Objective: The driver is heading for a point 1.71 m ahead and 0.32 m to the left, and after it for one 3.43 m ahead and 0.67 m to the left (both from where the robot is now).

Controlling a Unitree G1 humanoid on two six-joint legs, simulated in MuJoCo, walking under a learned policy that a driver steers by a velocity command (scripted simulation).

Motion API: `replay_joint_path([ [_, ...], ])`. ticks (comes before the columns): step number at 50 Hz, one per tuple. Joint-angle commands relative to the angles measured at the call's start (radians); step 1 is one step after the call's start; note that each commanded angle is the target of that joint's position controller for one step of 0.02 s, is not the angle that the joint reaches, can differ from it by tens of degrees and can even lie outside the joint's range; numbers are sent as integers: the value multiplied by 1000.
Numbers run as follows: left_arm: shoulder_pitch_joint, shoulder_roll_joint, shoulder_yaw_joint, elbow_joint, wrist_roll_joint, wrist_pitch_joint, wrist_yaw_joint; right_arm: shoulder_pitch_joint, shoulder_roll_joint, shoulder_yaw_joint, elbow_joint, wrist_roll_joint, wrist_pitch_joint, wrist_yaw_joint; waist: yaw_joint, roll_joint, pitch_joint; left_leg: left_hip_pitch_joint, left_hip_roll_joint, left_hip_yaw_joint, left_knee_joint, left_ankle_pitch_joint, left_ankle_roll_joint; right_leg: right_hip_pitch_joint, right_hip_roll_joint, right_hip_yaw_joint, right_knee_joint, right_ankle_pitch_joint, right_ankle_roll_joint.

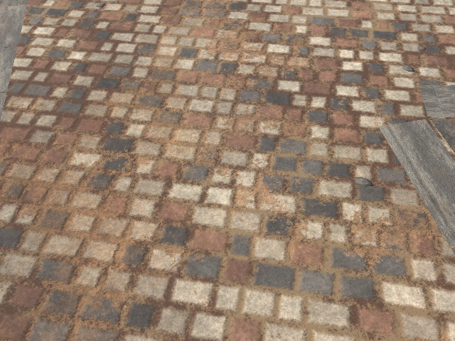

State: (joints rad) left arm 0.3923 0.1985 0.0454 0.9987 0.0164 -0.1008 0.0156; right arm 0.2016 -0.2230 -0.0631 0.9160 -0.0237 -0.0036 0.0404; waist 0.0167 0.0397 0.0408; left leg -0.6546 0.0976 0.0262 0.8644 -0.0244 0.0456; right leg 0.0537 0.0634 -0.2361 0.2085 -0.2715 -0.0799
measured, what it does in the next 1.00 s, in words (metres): walks ahead, turning left: left foot, then right foot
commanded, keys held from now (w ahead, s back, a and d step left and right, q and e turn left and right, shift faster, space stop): w+q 0.48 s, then w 0.02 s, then no key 0.50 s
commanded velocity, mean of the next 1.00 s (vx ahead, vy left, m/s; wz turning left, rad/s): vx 0.35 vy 0.00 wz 0.37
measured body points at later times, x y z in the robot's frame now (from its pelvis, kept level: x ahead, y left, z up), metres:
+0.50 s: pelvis +0.27 +0.05 +0.00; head +0.29 +0.08 +0.45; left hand +0.36 +0.34 -0.11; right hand +0.35 -0.21 -0.12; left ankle +0.20 +0.08 -0.74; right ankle +0.44 -0.10 -0.67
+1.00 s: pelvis +0.44 +0.06 +0.00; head +0.47 +0.06 +0.45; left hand +0.41 +0.31 -0.13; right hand +0.61 -0.14 -0.15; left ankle +0.38 +0.19 -0.72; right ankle +0.55 +0.02 -0.74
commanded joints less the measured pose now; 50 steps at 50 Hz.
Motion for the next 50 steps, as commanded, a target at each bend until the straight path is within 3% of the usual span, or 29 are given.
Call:
replay_joint_path([
  [1,38,114,15,-28,0,-10,14,-130,-13,12,-99,-5,-13,9,18,-101,83,-15,-20,73,-127,34,17,-29,-292,43,-62,569,-22],
  [4,59,136,16,-13,4,2,24,-149,-22,13,-122,-8,-15,10,7,-110,69,51,-73,132,-208,-45,65,53,-313,-6,30,839,-13],
  [7,20,188,30,-24,10,20,35,-7,-61,-6,-92,-9,-13,0,-71,-158,-26,227,-162,167,-217,-207,139,91,-333,-33,287,1184,-15],
  [8,7,201,34,-36,12,28,31,82,-87,-20,-68,-11,-18,-5,-110,-154,-82,338,-186,152,-254,-249,167,57,-338,-27,450,1138,-26],
  [9,-26,209,38,-54,6,32,20,213,-128,-42,-30,-19,-28,-15,-186,-97,-144,536,-178,89,-371,-224,206,-66,-313,-37,702,934,-7],
  [10,-18,127,21,-101,-4,27,9,262,-241,-75,-22,-26,-27,-29,-172,72,-215,783,77,-270,-408,-268,300,-383,-201,-34,1060,267,32],
  [11,-51,120,23,-173,-8,16,-8,212,-298,-85,-42,-3,-18,-23,-116,150,-268,923,240,-779,-562,-217,435,-708,0,161,1301,-270,64],
  [12,-151,138,21,-193,2,3,-15,180,-268,-78,-39,16,-13,-27,-122,5,-154,841,228,-649,-603,-222,395,-810,-89,283,1279,-168,54],
  [13,-156,138,18,-202,-9,-10,-18,134,-212,-63,-41,19,-15,-32,-84,-42,-61,713,204,-541,-624,-166,350,-796,-126,275,1194,-80,54],
  [14,-132,136,20,-186,-7,-10,-15,91,-167,-50,-46,16,-19,-35,-32,-100,-5,606,149,-445,-638,-57,294,-738,-158,271,1099,-45,59],
  [16,-95,124,17,-181,28,27,-17,57,-131,-34,-56,27,-39,-43,14,-73,-10,501,63,-316,-647,92,249,-629,-184,272,996,-23,92],
  [17,-94,117,16,-188,34,45,-22,68,-142,-34,-56,29,-50,-42,21,-57,-24,489,43,-293,-647,153,253,-617,-181,260,973,-24,107],
  [20,-179,111,12,-231,32,68,-29,128,-183,-42,-51,28,-63,-40,1,-25,-15,477,5,-259,-655,224,234,-663,-183,232,855,52,139],
  [25,-366,118,5,-303,24,69,-36,229,-186,-42,-55,25,-55,-40,-76,21,-6,601,-8,-288,-640,217,191,-765,-158,229,624,204,147],
  [30,-428,104,-14,-328,12,45,-34,274,-169,-29,-45,12,-46,-56,-109,44,-20,670,-18,-232,-512,589,125,-639,-73,187,411,266,96],
  [32,-326,141,-4,-298,14,32,-26,232,-180,-28,-57,7,-50,-64,-58,68,-50,667,-8,-255,-433,668,87,-488,-42,207,340,238,54],
  [33,-234,169,6,-268,16,25,-18,203,-196,-30,-64,9,-56,-66,-16,71,-79,676,-10,-265,-355,722,70,-399,-26,211,300,240,32],
  [34,-121,179,11,-235,19,9,-11,167,-205,-31,-69,20,-62,-64,55,41,-117,656,-44,-243,-212,673,51,-263,-48,217,189,383,12],
  [35,-6,229,18,-216,32,-7,-1,175,-162,-18,-100,33,-71,-60,83,-45,-227,517,-98,-220,6,335,30,-22,-222,349,246,754,-24],
  [36,-4,298,32,-227,33,2,-8,381,-61,-4,-85,70,-63,-68,-12,-300,-382,288,-267,-137,353,-607,-4,237,-546,668,350,1367,-211],
  [37,-6,258,33,-234,-10,23,-19,411,-148,-14,-49,40,-47,-78,0,-206,-453,234,-252,-172,452,-594,1,191,-539,774,289,1253,-263],
  [38,-93,175,11,-246,-19,28,-20,327,-164,-19,-38,20,-35,-75,-13,-99,-316,222,-211,-194,450,-509,-12,49,-469,655,232,1036,-232],
  [39,-167,112,-10,-251,-15,31,-18,253,-148,-12,-53,9,-28,-67,-23,-75,-203,205,-177,-176,380,-472,-22,-64,-401,557,186,895,-184],
  [40,-185,87,-22,-242,-11,31,-12,212,-132,-8,-58,6,-17,-58,-30,-93,-145,221,-150,-174,316,-447,-32,-141,-354,483,145,846,-150],
  [42,-190,102,-26,-216,-5,32,-8,241,-102,0,-39,-3,16,-44,-61,-145,-122,353,-148,-132,219,-399,-50,-284,-290,381,96,777,-117],
  [45,-204,127,-25,-196,8,32,-9,236,-75,14,-22,3,38,-47,-78,-168,-134,420,-142,-87,36,-402,-60,-338,-262,330,71,617,-113],
  [50,-177,166,-11,-169,5,75,-10,134,-84,28,-12,1,53,-56,-36,-197,-87,468,-118,-32,-209,-339,-44,-398,-254,400,-2,-49,-96],
])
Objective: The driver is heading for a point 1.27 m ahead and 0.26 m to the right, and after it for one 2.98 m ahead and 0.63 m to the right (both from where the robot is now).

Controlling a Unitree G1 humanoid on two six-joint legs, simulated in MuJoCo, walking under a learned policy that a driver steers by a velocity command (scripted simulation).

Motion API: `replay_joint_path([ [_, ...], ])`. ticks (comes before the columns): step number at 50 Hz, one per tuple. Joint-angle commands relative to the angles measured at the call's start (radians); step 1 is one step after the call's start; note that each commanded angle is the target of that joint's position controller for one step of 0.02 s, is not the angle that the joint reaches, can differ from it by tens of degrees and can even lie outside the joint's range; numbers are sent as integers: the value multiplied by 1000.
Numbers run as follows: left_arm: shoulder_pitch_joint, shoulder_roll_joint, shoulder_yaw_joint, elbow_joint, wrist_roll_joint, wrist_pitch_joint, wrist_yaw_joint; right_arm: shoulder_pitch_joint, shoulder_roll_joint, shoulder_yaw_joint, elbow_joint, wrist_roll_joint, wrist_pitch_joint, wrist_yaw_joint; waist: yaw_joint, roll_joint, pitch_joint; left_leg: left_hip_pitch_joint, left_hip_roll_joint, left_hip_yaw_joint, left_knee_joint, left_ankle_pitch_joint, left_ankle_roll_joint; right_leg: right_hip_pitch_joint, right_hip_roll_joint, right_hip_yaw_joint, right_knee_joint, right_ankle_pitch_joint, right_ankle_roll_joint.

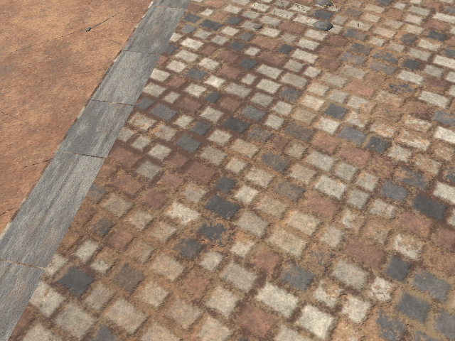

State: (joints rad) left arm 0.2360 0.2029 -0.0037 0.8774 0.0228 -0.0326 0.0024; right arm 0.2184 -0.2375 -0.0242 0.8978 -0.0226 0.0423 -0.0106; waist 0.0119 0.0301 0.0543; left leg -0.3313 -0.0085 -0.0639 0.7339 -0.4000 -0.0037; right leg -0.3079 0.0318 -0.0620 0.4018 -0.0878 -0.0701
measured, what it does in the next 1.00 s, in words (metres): steps on the spot: left foot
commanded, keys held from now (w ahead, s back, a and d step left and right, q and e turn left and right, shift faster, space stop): no key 0.96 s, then w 0.04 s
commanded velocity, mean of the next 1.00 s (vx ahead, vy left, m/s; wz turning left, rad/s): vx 0.02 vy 0.00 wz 0.02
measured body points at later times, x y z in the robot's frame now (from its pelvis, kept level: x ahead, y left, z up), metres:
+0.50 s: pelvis +0.03 +0.02 +0.01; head +0.03 +0.02 +0.46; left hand +0.04 +0.26 -0.15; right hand +0.05 -0.21 -0.15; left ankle +0.01 +0.13 -0.74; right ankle +0.08 -0.08 -0.74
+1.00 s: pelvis +0.05 +0.03 +0.00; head +0.05 +0.03 +0.45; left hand +0.04 +0.25 -0.16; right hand +0.03 -0.19 -0.16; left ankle +0.01 +0.13 -0.74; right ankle +0.08 -0.08 -0.74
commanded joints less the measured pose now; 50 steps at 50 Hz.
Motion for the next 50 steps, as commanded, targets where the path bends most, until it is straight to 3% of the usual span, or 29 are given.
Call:
replay_joint_path([
  [1,-31,163,40,-46,-6,17,5,123,-63,-8,16,0,3,-5,-42,-170,-82,182,-14,71,-146,79,14,-69,-219,233,-196,-314,-92],
  [3,-11,146,36,-34,-11,30,9,120,-63,-1,28,-7,-14,-10,-48,-112,-37,253,12,30,-312,153,47,-144,-205,240,-195,-432,-27],
  [4,1,127,33,-32,-12,31,7,120,-90,-1,26,-17,-28,-15,-38,-52,-18,243,97,-82,-398,126,69,-152,-177,224,-148,-408,15],
  [5,36,101,31,-28,-24,33,4,72,-129,-7,27,-3,-35,-18,16,59,25,86,156,-180,-456,-1,100,-86,-87,133,-111,-314,44],
  [7,49,86,28,12,-18,32,-1,26,-67,13,47,11,-56,-14,39,88,16,-95,148,-171,-532,-97,71,180,-80,114,-50,-107,49],
  [10,74,116,34,53,-9,21,0,44,-74,10,75,18,-67,-19,32,52,3,-9,96,-105,-495,43,46,172,-112,141,-62,-80,32],
  [13,64,100,28,84,-14,17,5,86,-60,10,104,16,-64,-20,8,-7,6,71,91,-86,-459,124,61,114,-115,146,-86,-91,33],
  [18,70,87,23,128,-13,18,13,102,-55,12,137,16,-64,-23,-1,-32,-2,100,89,-74,-446,172,67,124,-116,145,-88,-64,36],
  [31,98,63,15,212,-14,25,27,128,-20,26,203,17,-62,-31,2,-27,4,130,87,-54,-434,254,63,150,-123,143,-67,5,31],
  [48,103,30,13,266,-15,31,36,168,13,32,243,15,-61,-38,0,-26,22,140,86,-47,-433,268,62,156,-121,140,-57,18,32],
  [50,104,31,16,268,-13,35,34,191,5,27,250,11,-58,-37,-6,-18,14,134,68,-48,-450,69,76,146,-90,122,-42,-159,27],
])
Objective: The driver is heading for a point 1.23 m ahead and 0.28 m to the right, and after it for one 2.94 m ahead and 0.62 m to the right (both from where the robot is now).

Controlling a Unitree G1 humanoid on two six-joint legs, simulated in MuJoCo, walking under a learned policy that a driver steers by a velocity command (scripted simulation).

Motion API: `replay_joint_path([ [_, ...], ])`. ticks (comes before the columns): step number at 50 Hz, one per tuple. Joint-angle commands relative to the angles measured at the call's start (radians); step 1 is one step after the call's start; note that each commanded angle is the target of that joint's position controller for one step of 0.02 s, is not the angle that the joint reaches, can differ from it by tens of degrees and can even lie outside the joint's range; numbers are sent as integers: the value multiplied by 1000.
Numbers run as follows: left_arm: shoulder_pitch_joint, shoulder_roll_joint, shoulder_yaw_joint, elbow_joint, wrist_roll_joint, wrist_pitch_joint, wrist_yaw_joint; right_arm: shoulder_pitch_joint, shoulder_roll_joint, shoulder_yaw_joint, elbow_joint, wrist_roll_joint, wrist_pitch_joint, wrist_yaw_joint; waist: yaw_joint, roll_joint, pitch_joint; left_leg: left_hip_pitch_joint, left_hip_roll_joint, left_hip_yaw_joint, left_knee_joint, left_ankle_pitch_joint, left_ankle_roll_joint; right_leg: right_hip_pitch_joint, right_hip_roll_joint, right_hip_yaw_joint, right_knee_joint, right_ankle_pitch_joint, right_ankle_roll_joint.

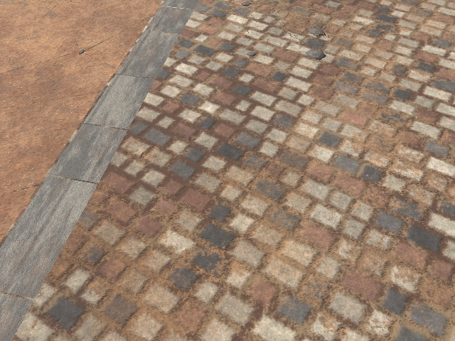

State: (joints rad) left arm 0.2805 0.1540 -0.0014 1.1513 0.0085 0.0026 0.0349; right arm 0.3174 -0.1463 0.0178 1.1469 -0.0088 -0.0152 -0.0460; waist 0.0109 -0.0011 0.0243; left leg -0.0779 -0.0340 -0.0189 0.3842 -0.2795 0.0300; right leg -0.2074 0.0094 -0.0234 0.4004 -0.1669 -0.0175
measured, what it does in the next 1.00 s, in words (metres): walks ahead: left foot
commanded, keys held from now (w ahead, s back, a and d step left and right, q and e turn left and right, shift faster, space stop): w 0.70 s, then w+e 0.30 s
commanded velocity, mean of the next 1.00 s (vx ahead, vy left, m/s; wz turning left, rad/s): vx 0.40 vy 0.00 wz -0.08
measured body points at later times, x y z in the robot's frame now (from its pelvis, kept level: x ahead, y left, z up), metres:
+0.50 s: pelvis +0.16 -0.06 +0.00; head +0.17 -0.07 +0.45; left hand +0.08 +0.17 -0.14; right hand +0.23 -0.29 -0.15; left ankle +0.19 +0.08 -0.67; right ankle +0.08 -0.12 -0.74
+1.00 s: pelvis +0.44 -0.02 +0.00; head +0.46 -0.02 +0.45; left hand +0.53 +0.21 -0.15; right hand +0.40 -0.27 -0.15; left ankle +0.43 +0.03 -0.74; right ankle +0.48 -0.18 -0.66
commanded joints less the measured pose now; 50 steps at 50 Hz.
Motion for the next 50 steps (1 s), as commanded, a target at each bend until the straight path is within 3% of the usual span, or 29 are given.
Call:
replay_joint_path([
  [1,55,88,19,-12,3,3,-1,99,-106,-25,-2,-4,3,-1,-8,34,58,-137,87,-106,-101,-210,63,13,-37,60,1,-212,-37],
  [3,19,84,24,-39,13,6,-11,130,-133,-41,-11,-4,11,4,-34,83,141,-160,138,-211,-160,-482,119,-139,7,25,100,-375,-48],
  [4,-14,59,20,-61,19,1,-18,169,-148,-49,-5,-3,11,4,-54,128,177,-137,204,-303,-217,-558,155,-219,28,-14,188,-341,-43],
  [5,-37,40,16,-82,30,-8,-24,180,-163,-58,-3,-4,7,3,-59,160,211,-118,278,-380,-255,-566,192,-277,11,-46,268,-269,-42],
  [6,-63,50,19,-103,33,-19,-29,183,-161,-63,-5,-7,1,4,-64,152,222,-105,315,-416,-273,-517,216,-320,-20,-36,323,-242,-46],
  [8,-80,77,30,-137,27,-43,-39,177,-168,-71,-11,-18,-16,9,-54,133,210,-42,328,-403,-254,-375,229,-374,-52,-13,350,-270,-54],
  [10,-63,80,38,-150,13,-62,-48,149,-163,-76,-21,-13,-31,12,-27,119,184,-43,291,-319,-211,-242,202,-287,-45,-32,255,-235,-56],
  [12,102,61,47,-102,0,-73,-50,80,-162,-77,-43,-1,-39,16,64,87,139,-212,214,-200,-103,-125,155,42,17,-85,84,-119,-58],
  [13,234,86,63,-58,2,-77,-42,61,-142,-72,-55,-3,-48,20,117,14,89,-328,154,-123,48,-24,125,260,9,-30,34,-126,-62],
  [14,373,191,91,-37,15,-83,-29,30,-66,-50,-99,3,-60,32,167,-245,31,-493,16,41,396,-70,64,400,-237,356,-168,-388,-124],
  [15,452,231,100,-2,6,-69,-32,22,-96,-59,-130,-20,-63,41,149,-310,23,-624,-34,58,636,-263,59,405,-382,660,-273,-484,-195],
  [16,325,175,83,-36,11,-61,-30,-8,-118,-67,-133,-37,-59,48,76,-133,102,-652,47,-1,760,-193,76,294,-377,606,-262,-521,-194],
  [17,220,151,75,-77,12,-66,-34,-20,-90,-61,-133,-31,-64,59,40,-49,138,-641,83,-17,773,-84,79,206,-343,513,-269,-441,-182],
  [18,161,142,70,-99,12,-73,-34,-14,-74,-59,-129,-22,-69,66,10,-24,133,-605,107,-16,749,-9,74,165,-301,417,-283,-323,-167],
  [20,156,101,52,-96,8,-91,-29,-1,-80,-65,-124,-29,-59,74,-15,-38,101,-568,119,11,709,53,51,165,-238,275,-286,-100,-146],
  [23,247,97,41,-57,4,-104,-23,-60,-87,-71,-149,-26,-39,77,-12,-63,85,-622,107,61,674,94,30,223,-211,161,-255,224,-144],
  [28,281,91,26,-49,7,-108,-20,-307,-63,-55,-248,-14,-32,80,22,-80,128,-606,72,128,403,195,12,186,-174,68,-263,431,-145],
  [31,298,110,27,-39,7,-113,-13,-375,-68,-50,-279,-7,-33,78,29,-96,132,-507,40,160,252,230,40,202,-190,47,-260,533,-145],
  [34,259,138,35,-41,10,-117,-9,-290,-108,-66,-270,-7,-41,62,-31,-100,71,-360,-8,163,202,182,100,276,-214,21,-124,854,-134],
  [36,229,154,41,-47,11,-108,-8,-32,-150,-94,-187,-9,-56,47,-138,-84,-60,-91,-40,149,128,171,139,261,-198,9,185,922,-117],
  [37,226,139,36,-60,3,-106,-15,119,-200,-114,-150,-29,-64,36,-195,-44,-143,141,77,26,91,96,169,94,-161,2,430,667,-111],
  [38,307,30,16,-89,-22,-101,-27,204,-295,-137,-150,-56,-65,34,-149,141,-275,386,390,-419,29,-76,264,-205,-15,-46,820,-15,-83],
  [39,317,88,39,-81,-18,-91,-28,130,-282,-137,-160,-24,-53,48,-119,119,-292,350,464,-696,-133,-191,319,-350,53,60,998,-313,-94],
  [40,214,120,50,-112,-4,-85,-27,3,-221,-121,-180,-5,-53,51,-69,51,-122,189,428,-539,-174,-290,271,-405,-28,84,987,-213,-103],
  [41,152,110,50,-129,3,-87,-33,-73,-152,-103,-194,-1,-63,56,-51,10,-20,34,388,-409,-222,-212,234,-385,-63,78,927,-141,-103],
  [43,158,69,53,-124,22,-67,-40,-78,-86,-81,-172,-6,-83,46,7,14,42,-119,310,-204,-250,3,164,-296,-106,81,838,-101,-92],
  [45,162,46,55,-133,28,-42,-49,-30,-89,-78,-154,-5,-100,37,27,27,38,-143,287,-97,-255,130,147,-277,-111,71,808,-83,-79],
  [48,57,51,60,-182,23,-20,-59,21,-125,-84,-147,-6,-112,34,26,39,59,-107,268,16,-275,215,123,-393,-128,49,751,12,-68],
  [50,-27,58,62,-216,18,-18,-66,56,-122,-81,-144,-7,-112,33,11,46,76,-75,249,77,-277,281,103,-459,-128,31,676,90,-61],
])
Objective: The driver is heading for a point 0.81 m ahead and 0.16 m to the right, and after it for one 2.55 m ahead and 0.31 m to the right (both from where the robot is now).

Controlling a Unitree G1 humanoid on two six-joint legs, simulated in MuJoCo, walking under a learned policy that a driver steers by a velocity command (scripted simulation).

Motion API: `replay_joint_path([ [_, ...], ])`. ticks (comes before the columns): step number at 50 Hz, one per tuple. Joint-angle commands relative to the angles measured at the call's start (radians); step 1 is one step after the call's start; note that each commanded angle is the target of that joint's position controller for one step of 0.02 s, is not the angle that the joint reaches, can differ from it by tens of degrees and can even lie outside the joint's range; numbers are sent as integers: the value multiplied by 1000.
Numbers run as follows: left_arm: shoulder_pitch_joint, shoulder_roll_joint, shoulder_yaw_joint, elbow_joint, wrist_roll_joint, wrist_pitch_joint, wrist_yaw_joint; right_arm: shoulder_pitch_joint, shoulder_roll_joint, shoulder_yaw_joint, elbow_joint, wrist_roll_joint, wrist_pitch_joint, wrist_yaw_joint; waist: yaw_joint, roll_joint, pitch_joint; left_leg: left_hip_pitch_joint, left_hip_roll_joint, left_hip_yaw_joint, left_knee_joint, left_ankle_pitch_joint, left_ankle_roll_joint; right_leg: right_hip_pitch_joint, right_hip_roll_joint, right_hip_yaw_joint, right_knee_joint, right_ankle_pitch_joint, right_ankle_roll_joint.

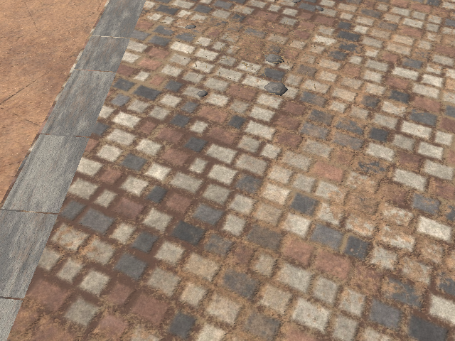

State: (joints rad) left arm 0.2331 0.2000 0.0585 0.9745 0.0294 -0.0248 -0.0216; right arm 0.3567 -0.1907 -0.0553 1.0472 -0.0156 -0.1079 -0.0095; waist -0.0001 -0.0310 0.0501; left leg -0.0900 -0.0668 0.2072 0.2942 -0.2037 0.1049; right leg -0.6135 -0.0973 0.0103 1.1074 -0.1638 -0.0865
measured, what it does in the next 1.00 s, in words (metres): walks ahead, turning right: right foot, then left foot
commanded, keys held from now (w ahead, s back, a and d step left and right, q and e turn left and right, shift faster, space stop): w+e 0.54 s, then w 0.28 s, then no key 0.18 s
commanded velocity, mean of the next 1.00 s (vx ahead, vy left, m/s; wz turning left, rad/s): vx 0.47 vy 0.00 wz -0.40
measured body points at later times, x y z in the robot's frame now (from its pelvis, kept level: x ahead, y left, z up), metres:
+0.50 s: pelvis +0.28 -0.06 +0.00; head +0.31 -0.08 +0.44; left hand +0.38 +0.19 -0.14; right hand +0.33 -0.34 -0.13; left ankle +0.34 +0.10 -0.66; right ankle +0.27 -0.09 -0.74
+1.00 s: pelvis +0.56 -0.10 +0.00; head +0.60 -0.10 +0.44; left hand +0.71 +0.12 -0.15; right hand +0.54 -0.37 -0.13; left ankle +0.63 -0.05 -0.74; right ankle +0.45 -0.18 -0.66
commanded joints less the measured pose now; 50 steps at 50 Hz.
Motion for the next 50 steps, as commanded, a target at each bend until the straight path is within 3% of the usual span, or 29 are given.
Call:
replay_joint_path([
  [1,-18,12,0,-55,-5,8,-13,32,-75,-5,-42,0,-20,-5,15,77,57,-50,273,-120,-185,247,19,-65,-16,-17,-85,123,11],
  [6,-198,-5,-16,-125,-6,-1,-24,111,-91,-1,-24,3,-17,-20,-31,87,71,62,278,-16,-149,469,-1,-29,28,-127,-384,201,6],
  [9,-229,10,-13,-149,0,-4,-25,145,-110,-4,-11,-2,-5,-32,-29,96,58,179,307,28,-67,709,-6,9,74,-176,-466,128,-31],
  [12,-104,51,8,-121,4,-2,-18,113,-153,-18,-20,-9,13,-46,43,152,-22,239,332,65,161,1075,-8,160,159,-210,-472,-32,-99],
  [13,-19,74,21,-97,5,-4,-15,99,-167,-23,-32,-11,21,-42,78,157,-71,228,339,63,305,1068,2,252,183,-203,-502,-74,-125],
  [14,99,104,39,-62,11,-12,-9,80,-177,-27,-46,-8,28,-33,135,128,-129,150,332,69,515,931,-7,418,200,-174,-596,-58,-155],
  [15,203,186,68,-43,23,-15,3,58,-160,-25,-79,-2,26,-23,190,33,-203,-64,290,72,826,569,-31,633,43,47,-660,-151,-212],
  [16,138,279,90,-73,10,-2,4,62,-68,-14,-161,11,17,0,94,-211,-255,-539,36,-21,1208,-327,-95,907,-236,639,-767,-111,-379],
  [17,156,269,86,-73,-9,10,7,-56,-137,-21,-196,4,1,8,126,-19,-230,-663,70,-225,1223,-257,-81,870,-238,663,-846,-106,-382],
  [18,101,224,73,-71,-13,8,15,-104,-126,-16,-218,13,-14,13,91,20,-118,-695,124,-242,1151,-161,-74,767,-225,536,-865,-64,-339],
  [19,61,167,59,-71,-15,1,17,-81,-128,-17,-205,14,-19,9,38,99,-39,-635,160,-237,1039,-109,-77,634,-181,438,-885,71,-284],
  [21,16,129,42,-80,-24,-21,28,-52,-110,-15,-200,-24,16,9,-22,92,-28,-515,189,-242,922,-93,-106,511,-81,292,-890,250,-228],
  [23,50,147,41,-74,-34,-44,27,-56,-99,-14,-213,-37,50,17,-34,62,-38,-492,188,-223,858,-90,-133,479,-41,243,-886,373,-220],
  [26,116,182,47,-70,-33,-50,23,-172,-100,-9,-267,-33,69,24,-5,17,-19,-552,185,-195,736,10,-159,471,-6,220,-895,419,-190],
  [31,227,165,36,-59,-29,-46,23,-348,-99,4,-331,-25,69,35,69,-30,-12,-609,156,-173,502,183,-143,589,9,208,-883,485,-119],
  [35,280,164,26,-45,-17,-49,34,-457,-97,18,-374,-16,55,43,109,-41,8,-589,118,-149,345,218,-102,689,-23,216,-871,531,-113],
  [37,262,183,26,-46,-10,-54,41,-445,-116,15,-383,-12,46,42,84,-50,13,-522,100,-155,279,179,-66,716,-53,222,-847,599,-104],
  [38,232,196,27,-51,-9,-57,43,-387,-131,10,-369,-11,42,38,47,-56,-1,-434,80,-155,248,142,-45,709,-57,210,-809,698,-88],
  [40,198,219,30,-51,-2,-62,40,-163,-177,-12,-299,-6,32,18,-54,-49,-104,-184,21,-140,194,86,-6,707,-30,179,-583,892,-61],
  [41,187,209,27,-59,-7,-65,35,-7,-203,-23,-259,-18,22,5,-127,-16,-191,42,92,-202,167,109,25,589,8,151,-377,735,-49],
  [42,243,126,7,-89,-34,-69,31,119,-290,-40,-252,-46,17,-8,-130,138,-330,290,355,-526,168,126,95,373,113,88,-50,319,-16],
  [43,369,122,12,-64,-60,-62,34,90,-313,-53,-232,-29,32,5,-55,329,-392,371,518,-916,47,344,231,163,267,65,211,-353,13],
  [44,318,168,17,-51,-23,-51,43,-25,-232,-36,-260,0,39,16,-19,132,-244,225,483,-817,39,376,222,105,190,119,266,-297,12],
  [45,225,150,13,-64,-12,-49,41,-97,-154,-14,-267,7,32,20,-15,43,-128,99,438,-645,39,499,202,98,158,117,226,-249,21],
  [46,191,126,8,-74,-12,-45,38,-115,-115,0,-255,1,26,20,3,23,-77,17,384,-521,22,624,164,114,127,104,163,-233,25],
  [47,167,125,9,-83,-1,-35,32,-100,-97,8,-235,5,17,16,11,57,-60,-21,342,-436,4,703,136,128,106,100,97,-221,33],
  [50,206,91,2,-65,3,-6,19,-69,-118,13,-196,4,0,17,46,111,-100,-78,296,-317,-10,879,119,217,125,64,8,-186,58],
])
Velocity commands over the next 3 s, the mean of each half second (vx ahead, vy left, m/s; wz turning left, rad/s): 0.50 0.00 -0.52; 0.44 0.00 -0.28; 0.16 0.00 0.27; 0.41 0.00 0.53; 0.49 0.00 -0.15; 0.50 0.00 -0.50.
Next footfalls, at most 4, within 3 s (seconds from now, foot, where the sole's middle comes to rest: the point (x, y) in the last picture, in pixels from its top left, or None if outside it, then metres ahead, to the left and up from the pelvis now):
0.30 right None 0.30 -0.10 -0.78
0.82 left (255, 283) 0.67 -0.07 -0.78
1.30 right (318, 290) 0.65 -0.26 -0.78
1.82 left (238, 249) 0.79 -0.01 -0.78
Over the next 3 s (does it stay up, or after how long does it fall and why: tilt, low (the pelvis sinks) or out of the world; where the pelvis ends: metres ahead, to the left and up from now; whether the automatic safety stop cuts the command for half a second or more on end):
stays up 1.36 -0.05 -0.01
